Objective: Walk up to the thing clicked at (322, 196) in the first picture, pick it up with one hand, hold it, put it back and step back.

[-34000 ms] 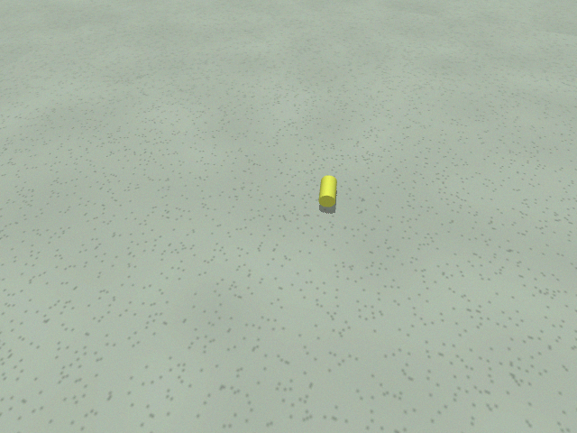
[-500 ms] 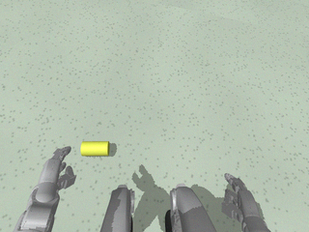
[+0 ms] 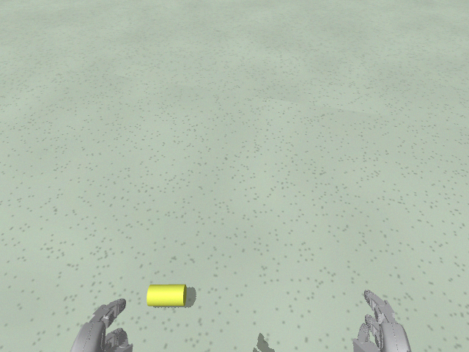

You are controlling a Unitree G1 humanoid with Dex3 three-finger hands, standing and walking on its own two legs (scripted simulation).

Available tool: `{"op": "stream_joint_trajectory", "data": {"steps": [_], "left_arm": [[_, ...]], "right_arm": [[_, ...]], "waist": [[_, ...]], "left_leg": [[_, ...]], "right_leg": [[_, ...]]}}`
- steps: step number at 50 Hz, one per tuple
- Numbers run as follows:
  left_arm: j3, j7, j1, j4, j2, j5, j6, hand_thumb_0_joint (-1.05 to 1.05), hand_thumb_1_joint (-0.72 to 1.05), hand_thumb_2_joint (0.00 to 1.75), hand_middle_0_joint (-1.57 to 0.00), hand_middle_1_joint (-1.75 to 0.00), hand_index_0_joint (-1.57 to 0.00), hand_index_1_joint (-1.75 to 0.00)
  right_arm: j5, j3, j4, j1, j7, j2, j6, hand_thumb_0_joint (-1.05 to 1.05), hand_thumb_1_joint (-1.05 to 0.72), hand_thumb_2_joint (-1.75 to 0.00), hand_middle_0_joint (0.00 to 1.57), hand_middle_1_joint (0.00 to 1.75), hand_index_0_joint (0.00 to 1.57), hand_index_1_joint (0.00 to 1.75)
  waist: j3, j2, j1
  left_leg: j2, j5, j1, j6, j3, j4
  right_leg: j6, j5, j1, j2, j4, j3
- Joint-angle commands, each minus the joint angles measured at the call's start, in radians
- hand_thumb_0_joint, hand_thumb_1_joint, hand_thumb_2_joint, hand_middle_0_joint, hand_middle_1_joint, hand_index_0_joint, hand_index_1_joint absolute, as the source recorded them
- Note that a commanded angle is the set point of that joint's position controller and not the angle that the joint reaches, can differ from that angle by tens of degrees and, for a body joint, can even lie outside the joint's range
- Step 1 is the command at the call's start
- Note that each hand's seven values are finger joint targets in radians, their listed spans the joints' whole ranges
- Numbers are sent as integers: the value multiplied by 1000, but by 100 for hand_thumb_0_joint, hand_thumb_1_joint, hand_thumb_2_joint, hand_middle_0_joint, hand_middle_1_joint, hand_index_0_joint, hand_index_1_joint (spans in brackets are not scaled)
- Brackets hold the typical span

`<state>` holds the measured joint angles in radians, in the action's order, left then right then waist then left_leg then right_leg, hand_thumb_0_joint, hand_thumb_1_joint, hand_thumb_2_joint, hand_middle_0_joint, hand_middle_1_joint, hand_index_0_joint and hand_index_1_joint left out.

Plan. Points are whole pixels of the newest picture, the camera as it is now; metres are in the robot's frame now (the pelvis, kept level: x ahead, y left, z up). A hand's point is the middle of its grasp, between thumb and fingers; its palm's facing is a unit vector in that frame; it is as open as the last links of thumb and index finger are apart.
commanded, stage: home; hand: left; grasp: from above
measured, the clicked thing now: (167, 295) +0.47 +0.27 -0.68
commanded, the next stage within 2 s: stand in 1.96 s
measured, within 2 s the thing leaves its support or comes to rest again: neither
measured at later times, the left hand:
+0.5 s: hand (134, 347) +0.17 +0.17 -0.05, palm faces +0.05 -0.98 -0.20, open 7.4 cm
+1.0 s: hand (129, 350) +0.16 +0.18 -0.05, palm faces +0.04 -0.98 -0.20, open 7.4 cm
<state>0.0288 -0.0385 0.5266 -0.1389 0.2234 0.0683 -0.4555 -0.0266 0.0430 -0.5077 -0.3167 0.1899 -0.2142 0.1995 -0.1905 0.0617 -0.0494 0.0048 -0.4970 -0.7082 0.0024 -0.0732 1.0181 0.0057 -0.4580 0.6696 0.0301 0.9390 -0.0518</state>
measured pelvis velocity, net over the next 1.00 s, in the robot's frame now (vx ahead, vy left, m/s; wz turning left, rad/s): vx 0.00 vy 0.00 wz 0.00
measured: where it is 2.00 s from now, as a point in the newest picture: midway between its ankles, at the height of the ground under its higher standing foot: outside the picture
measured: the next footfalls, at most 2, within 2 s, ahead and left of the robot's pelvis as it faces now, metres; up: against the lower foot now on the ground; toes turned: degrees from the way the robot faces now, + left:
none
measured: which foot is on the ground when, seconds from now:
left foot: down 0.00-1.00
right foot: down 0.00-1.00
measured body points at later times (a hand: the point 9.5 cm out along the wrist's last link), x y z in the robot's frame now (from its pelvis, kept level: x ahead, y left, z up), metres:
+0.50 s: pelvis +0.01 -0.01 +0.00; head +0.02 +0.00 +0.45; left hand +0.16 +0.22 -0.03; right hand +0.17 -0.25 -0.06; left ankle +0.00 +0.11 -0.68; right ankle +0.01 -0.12 -0.68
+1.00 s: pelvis +0.00 +0.00 +0.00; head +0.02 +0.01 +0.45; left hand +0.16 +0.23 -0.03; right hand +0.16 -0.24 -0.06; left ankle +0.00 +0.11 -0.68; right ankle +0.01 -0.12 -0.68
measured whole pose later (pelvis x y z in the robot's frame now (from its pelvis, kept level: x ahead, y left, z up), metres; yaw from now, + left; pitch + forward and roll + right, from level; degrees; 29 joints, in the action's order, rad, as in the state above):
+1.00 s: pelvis +0.00 +0.00 +0.00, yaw +0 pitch +10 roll -3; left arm 0.02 -0.02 0.50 -0.12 0.23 0.05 -0.44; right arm -0.01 0.04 -0.53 -0.29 0.18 -0.22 0.23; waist -0.16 0.04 -0.03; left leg 0.00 -0.51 -0.68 0.00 -0.07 1.02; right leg 0.00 -0.47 0.65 0.03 0.94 -0.05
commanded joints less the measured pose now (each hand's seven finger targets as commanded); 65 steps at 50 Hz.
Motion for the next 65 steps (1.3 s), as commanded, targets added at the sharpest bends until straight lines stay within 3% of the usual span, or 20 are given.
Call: {"op": "stream_joint_trajectory", "data": {"steps": [1, 9, 12, 18, 24, 34, 41, 65], "left_arm": [[56, 11, -49, -175, 98, -12, 50, 0, 90, 90, -20, -30, -20, -30], [65, 18, -53, -183, 111, -20, 62, 0, 90, 90, -20, -30, -20, -30], [58, 18, -52, -178, 103, -18, 68, 0, 90, 90, -20, -30, -20, -30], [59, 12, -53, -152, 102, -19, 68, 0, 90, 90, -20, -30, -20, -30], [60, 11, -29, -158, 105, -18, 66, 0, 90, 90, -20, -30, -20, -30], [58, 13, -50, -163, 104, -16, 64, 0, 90, 90, -20, -30, -20, -30], [58, 10, -47, -181, 109, -19, 65, 0, 90, 90, -20, -30, -20, -30], [55, 12, -41, -184, 110, -23, 59, 0, 90, 90, -20, -30, -20, -30]], "right_arm": [[9, -48, 153, 78, 12, -119, 75, 0, -90, -90, 20, 30, 20, 30], [16, -52, 141, 87, 6, -126, 96, 0, -90, -90, 20, 30, 20, 30], [17, -53, 132, 82, 3, -128, 97, 0, -90, -90, 20, 30, 20, 30], [18, -49, 132, 96, 1, -124, 94, 0, -90, -90, 20, 30, 20, 30], [17, -55, 131, 90, 0, -128, 89, 0, -90, -90, 20, 30, 20, 30], [17, -56, 138, 96, 2, -129, 88, 0, -90, -90, 20, 30, 20, 30], [15, -56, 142, 97, 0, -127, 86, 0, -90, -90, 20, 30, 20, 30], [17, -57, 140, 91, -2, -128, 84, 0, -90, -90, 20, 30, 20, 30]], "waist": [[-3, -42, -12], [-49, -8, 7], [-85, 6, -2], [-37, -17, 0], [-74, -27, 15], [-35, -31, 5], [-30, -2, 14], [-47, 5, 13]], "left_leg": [[-18, 163, 77, 25, 18, -176], [-23, 227, 110, 19, 26, -158], [-20, 288, 132, 15, 23, -157], [-22, 216, 106, 19, 24, -164], [-19, 298, 119, 15, 21, -153], [-17, 205, 97, 19, 22, -167], [-14, 176, 92, 14, 19, -180], [-5, 242, 109, 8, 2, -179]], "right_leg": [[-3, 138, -49, 1, -176, -2], [-4, 200, -84, -8, -162, 4], [1, 251, -100, -3, -142, 3], [-5, 196, -87, -5, -166, 4], [-2, 264, -114, -4, -144, 0], [-7, 184, -86, -5, -164, 3], [-1, 146, -74, -2, -159, -2], [3, 191, -79, 2, -133, -8]]}}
